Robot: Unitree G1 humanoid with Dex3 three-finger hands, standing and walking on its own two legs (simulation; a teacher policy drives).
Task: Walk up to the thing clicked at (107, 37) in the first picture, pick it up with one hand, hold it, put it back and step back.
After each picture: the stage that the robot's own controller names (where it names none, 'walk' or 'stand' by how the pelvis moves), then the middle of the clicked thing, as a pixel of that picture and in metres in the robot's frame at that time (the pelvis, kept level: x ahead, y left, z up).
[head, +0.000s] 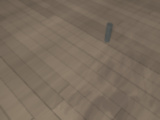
stand; (108, 32) +1.52 -0.33 -0.65
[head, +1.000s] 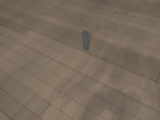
walk; (85, 41) +1.41 +0.06 -0.63
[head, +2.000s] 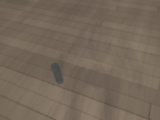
walk; (57, 74) +0.86 +0.30 -0.64
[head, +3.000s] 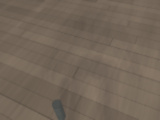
walk; (59, 110) +0.51 +0.23 -0.65
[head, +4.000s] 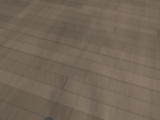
stand; out of the picture +0.41 +0.22 -0.65
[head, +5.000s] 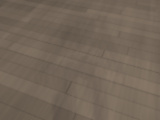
stand; out of the picture +0.39 +0.21 -0.66
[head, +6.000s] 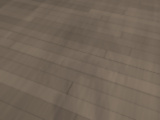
stand; out of the picture +0.38 +0.21 -0.66
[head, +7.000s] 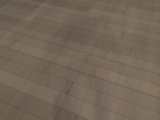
stand; out of the picture +0.37 +0.21 -0.66
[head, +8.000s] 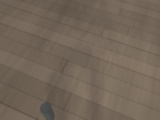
go down; (48, 113) +0.40 +0.21 -0.62
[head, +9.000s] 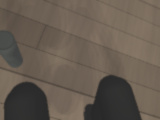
go down; (10, 52) +0.46 +0.25 -0.24
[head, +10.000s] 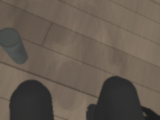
close in; (15, 49) +0.46 +0.25 -0.24
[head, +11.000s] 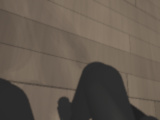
close; out of the picture +0.44 +0.30 -0.16
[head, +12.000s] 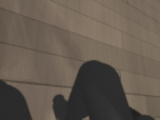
close; out of the picture +0.43 +0.30 -0.16
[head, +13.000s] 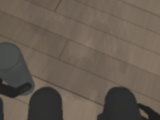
lift; (17, 75) +0.33 +0.22 -0.03
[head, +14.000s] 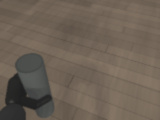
hold; (38, 90) +0.31 +0.15 +0.07
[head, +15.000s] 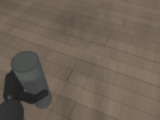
hold; (35, 84) +0.33 +0.16 +0.05
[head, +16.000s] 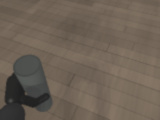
hold; (37, 88) +0.32 +0.16 +0.06
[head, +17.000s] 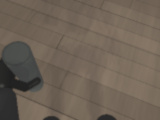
crouch; (27, 71) +0.38 +0.18 -0.01
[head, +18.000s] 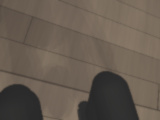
lower; out of the picture +0.47 +0.26 -0.08
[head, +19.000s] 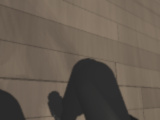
lower; out of the picture +0.45 +0.31 -0.16
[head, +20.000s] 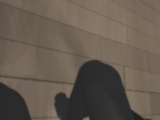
lower; out of the picture +0.43 +0.30 -0.16
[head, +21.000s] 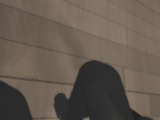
lower; out of the picture +0.42 +0.31 -0.16
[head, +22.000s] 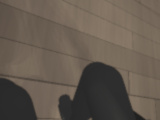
lower; out of the picture +0.42 +0.30 -0.15
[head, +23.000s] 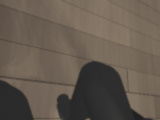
open; out of the picture +0.44 +0.30 -0.16
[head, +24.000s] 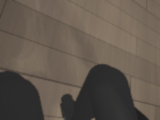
stand; out of the picture +0.43 +0.30 -0.17
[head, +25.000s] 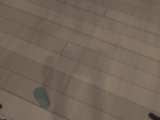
stand; (42, 99) +0.42 +0.22 -0.50
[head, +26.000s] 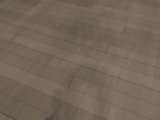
stand; out of the picture +0.41 +0.21 -0.60
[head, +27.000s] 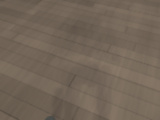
stand; out of the picture +0.40 +0.21 -0.60
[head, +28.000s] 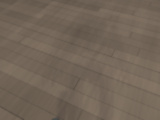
stand; out of the picture +0.41 +0.19 -0.64
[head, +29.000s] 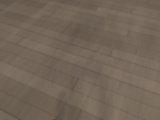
stand; out of the picture +0.40 +0.21 -0.66
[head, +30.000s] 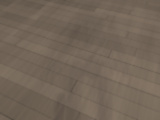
stand; out of the picture +0.38 +0.21 -0.66
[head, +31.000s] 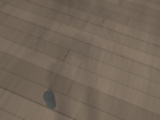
walk; (50, 100) +0.45 +0.18 -0.64
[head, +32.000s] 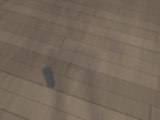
walk; (49, 78) +0.65 +0.26 -0.63
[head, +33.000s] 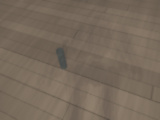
stand; (61, 59) +0.95 +0.27 -0.64
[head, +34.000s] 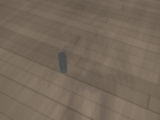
stand; (62, 63) +0.99 +0.19 -0.65
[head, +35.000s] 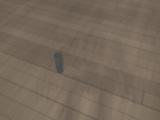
stand; (58, 63) +1.03 +0.22 -0.66
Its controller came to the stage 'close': yes
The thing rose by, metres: 0.69
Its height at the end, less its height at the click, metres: +0.00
